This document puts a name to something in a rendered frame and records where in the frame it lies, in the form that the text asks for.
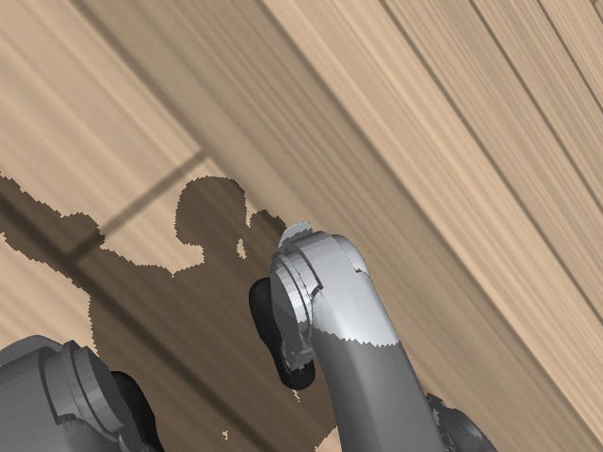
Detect right robot hand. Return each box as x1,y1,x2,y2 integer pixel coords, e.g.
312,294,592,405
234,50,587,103
425,393,497,452

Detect right robot foot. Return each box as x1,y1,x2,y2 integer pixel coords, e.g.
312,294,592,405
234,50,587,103
249,278,316,390

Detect left robot foot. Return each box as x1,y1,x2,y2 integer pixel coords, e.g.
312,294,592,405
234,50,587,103
111,371,165,452

